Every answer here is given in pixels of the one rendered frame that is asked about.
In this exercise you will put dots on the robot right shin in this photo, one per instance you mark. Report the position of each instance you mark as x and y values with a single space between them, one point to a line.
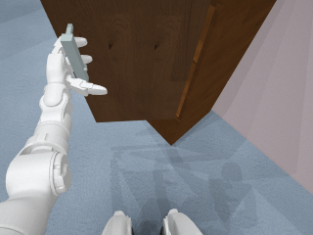
172 211

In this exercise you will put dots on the left robot thigh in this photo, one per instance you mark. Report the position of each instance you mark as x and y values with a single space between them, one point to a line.
118 225

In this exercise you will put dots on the left robot hand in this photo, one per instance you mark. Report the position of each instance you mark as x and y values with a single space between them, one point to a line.
58 68

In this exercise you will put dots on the robot left forearm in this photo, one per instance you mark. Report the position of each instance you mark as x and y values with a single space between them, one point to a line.
54 127

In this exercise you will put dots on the robot left upper arm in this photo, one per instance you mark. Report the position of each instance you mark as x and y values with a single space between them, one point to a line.
35 182

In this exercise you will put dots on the handle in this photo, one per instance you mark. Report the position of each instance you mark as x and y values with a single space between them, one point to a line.
69 44

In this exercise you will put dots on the cupboard door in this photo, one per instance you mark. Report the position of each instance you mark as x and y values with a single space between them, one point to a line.
142 52

